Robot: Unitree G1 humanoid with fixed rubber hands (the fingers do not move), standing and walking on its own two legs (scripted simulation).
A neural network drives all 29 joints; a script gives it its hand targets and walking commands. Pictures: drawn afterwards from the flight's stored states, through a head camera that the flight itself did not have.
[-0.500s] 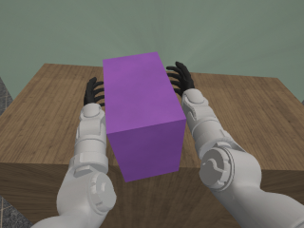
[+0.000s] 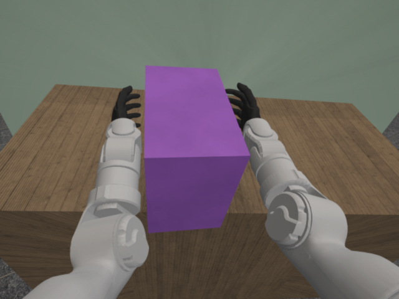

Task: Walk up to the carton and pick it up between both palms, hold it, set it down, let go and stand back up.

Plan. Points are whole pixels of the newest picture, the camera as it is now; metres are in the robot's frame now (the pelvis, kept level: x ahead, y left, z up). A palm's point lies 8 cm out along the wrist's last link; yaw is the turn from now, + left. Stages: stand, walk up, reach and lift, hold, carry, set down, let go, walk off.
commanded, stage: reach and lift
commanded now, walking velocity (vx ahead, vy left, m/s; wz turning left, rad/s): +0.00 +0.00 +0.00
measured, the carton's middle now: (183, 148) +0.41 +0.08 +0.11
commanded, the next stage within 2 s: hold in 1.60 s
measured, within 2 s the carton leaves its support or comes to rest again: neither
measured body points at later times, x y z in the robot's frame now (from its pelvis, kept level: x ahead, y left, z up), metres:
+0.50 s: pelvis +0.00 +0.00 +0.00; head -0.06 +0.04 +0.44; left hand +0.41 +0.19 +0.22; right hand +0.43 -0.07 +0.24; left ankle +0.11 +0.07 -0.74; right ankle +0.00 -0.12 -0.74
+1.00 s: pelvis -0.01 +0.00 +0.00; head -0.09 +0.05 +0.44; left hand +0.39 +0.20 +0.26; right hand +0.41 -0.06 +0.28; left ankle +0.11 +0.07 -0.74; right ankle +0.00 -0.12 -0.74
